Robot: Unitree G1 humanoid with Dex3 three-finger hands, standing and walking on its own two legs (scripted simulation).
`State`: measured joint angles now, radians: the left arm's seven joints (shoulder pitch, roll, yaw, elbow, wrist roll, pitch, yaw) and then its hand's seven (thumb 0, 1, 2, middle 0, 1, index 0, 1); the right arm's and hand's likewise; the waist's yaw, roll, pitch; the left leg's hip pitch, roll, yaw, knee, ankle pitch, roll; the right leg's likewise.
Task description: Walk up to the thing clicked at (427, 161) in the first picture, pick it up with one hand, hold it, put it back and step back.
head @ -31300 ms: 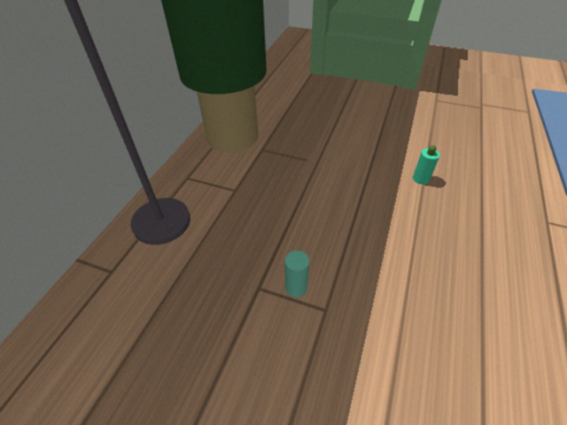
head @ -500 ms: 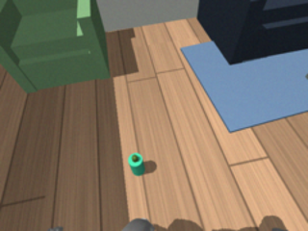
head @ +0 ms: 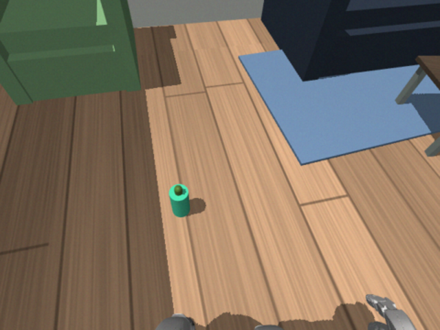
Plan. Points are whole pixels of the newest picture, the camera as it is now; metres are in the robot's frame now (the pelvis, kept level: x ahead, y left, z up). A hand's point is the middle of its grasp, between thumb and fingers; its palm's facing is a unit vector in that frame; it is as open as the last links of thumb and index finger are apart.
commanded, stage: step back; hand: left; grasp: from the side
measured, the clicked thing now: (179, 199) +0.70 +0.18 -0.65
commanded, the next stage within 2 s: stand in 1.92 s
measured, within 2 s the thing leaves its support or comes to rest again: neither
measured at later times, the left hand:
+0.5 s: hand out of the picture -0.05 +0.25 -0.15, palm faces +0.08 -0.92 -0.38, open 7.4 cm
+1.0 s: hand out of the picture -0.30 +0.21 -0.14, palm faces +0.06 -0.90 -0.43, open 7.4 cm
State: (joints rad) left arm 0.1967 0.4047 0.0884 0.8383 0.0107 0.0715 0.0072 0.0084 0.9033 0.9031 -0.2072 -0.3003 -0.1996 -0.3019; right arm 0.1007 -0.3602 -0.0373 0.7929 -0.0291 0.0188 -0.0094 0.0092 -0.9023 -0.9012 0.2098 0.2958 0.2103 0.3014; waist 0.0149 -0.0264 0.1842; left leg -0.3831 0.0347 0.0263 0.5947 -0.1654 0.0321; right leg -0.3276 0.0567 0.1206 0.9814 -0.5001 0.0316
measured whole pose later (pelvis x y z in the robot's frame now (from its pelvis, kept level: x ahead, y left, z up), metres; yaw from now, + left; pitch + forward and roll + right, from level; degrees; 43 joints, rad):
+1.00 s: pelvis -0.32 -0.07 +0.00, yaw +3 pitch -2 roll +1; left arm 0.26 0.37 0.07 0.91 0.05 0.02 -0.01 0.01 0.90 0.90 -0.21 -0.30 -0.20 -0.30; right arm 0.23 -0.42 -0.06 0.92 -0.02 0.04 0.00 0.01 -0.91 -0.90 0.21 0.30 0.21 0.30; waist 0.04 0.03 0.08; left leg -0.41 -0.04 -0.07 0.92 -0.45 -0.01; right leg -0.29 -0.02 -0.01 0.67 -0.36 -0.02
